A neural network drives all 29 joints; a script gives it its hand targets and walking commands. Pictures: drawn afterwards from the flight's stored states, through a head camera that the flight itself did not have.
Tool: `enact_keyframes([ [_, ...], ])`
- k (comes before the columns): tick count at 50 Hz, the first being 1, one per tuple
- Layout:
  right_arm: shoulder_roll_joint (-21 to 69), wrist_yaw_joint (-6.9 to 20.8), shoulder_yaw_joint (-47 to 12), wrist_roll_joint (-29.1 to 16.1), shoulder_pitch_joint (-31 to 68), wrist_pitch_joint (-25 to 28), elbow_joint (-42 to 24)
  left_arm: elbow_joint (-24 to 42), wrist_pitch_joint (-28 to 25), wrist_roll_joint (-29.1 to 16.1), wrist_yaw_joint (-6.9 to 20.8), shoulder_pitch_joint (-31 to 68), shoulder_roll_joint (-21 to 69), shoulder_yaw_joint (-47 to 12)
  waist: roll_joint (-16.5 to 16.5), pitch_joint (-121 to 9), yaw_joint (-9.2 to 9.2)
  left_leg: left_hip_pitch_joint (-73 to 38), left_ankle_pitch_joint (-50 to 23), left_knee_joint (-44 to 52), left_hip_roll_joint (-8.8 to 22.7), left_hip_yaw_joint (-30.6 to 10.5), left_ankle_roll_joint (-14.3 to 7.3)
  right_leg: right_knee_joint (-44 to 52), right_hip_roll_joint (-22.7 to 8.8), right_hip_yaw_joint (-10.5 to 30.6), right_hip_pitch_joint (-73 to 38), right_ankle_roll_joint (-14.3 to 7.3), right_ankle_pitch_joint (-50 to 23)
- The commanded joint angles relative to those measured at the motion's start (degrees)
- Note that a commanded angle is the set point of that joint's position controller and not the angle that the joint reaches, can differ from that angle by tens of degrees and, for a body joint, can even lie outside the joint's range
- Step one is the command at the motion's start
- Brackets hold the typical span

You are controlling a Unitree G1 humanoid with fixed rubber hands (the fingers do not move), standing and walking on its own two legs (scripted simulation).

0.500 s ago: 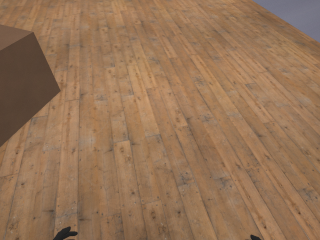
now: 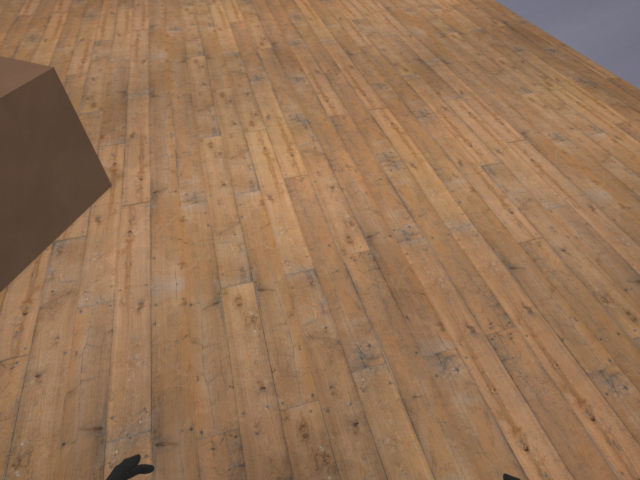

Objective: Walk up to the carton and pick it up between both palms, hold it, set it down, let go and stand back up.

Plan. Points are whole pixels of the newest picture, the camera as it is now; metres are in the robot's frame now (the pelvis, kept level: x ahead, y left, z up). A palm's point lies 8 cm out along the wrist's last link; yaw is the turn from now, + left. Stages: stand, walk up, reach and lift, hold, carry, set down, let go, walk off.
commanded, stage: stand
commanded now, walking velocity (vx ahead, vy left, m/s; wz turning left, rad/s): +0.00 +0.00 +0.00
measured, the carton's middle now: out of the picture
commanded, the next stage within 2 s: none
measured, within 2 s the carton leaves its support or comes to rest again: neither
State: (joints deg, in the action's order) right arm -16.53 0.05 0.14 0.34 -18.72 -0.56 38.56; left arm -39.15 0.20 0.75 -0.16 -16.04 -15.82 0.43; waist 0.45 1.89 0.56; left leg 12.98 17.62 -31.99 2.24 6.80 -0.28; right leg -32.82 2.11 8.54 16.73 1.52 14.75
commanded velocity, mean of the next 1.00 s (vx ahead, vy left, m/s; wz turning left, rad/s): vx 0.00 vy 0.00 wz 0.00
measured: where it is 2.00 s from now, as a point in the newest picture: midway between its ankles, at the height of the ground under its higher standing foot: outside the picture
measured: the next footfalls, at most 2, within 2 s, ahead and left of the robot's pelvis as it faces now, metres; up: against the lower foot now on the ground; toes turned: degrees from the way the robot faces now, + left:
none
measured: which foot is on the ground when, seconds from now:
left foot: down 0.00-1.00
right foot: down 0.00-1.00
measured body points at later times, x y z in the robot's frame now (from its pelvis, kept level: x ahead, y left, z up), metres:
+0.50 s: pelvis +0.00 +0.00 +0.00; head +0.01 +0.00 +0.45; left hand +0.12 +0.26 -0.11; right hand +0.08 -0.27 -0.11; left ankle +0.00 +0.11 -0.73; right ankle +0.03 -0.14 -0.73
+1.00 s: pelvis +0.00 +0.00 +0.00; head +0.01 +0.00 +0.45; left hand +0.13 +0.26 -0.11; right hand +0.06 -0.27 -0.12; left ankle +0.00 +0.11 -0.73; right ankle +0.03 -0.14 -0.73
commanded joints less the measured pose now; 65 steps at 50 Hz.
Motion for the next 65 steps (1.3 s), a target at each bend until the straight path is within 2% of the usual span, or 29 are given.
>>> enact_keyframes([
  [1, -7.28, -0.30, 2.30, 0.01, -1.34, 0.91, -3.62, 4.44, -0.98, -0.02, -0.30, 0.01, -7.16, 2.24, 0.29, -0.71, 0.04, -0.61, -0.94, 7.46, 5.04, -6.15, -2.28, 4.90, -4.04, 4.31, 1.76, -2.77, -7.28],
  [65, -7.95, -0.49, 2.51, -0.05, -3.54, 0.39, -2.62, 3.45, -0.78, 0.07, -0.64, 0.18, -7.39, 2.32, 0.60, -0.51, 0.41, -1.99, -0.44, 7.29, 5.76, -4.17, -2.47, 4.12, -2.90, 6.38, 2.61, -2.74, -8.84],
])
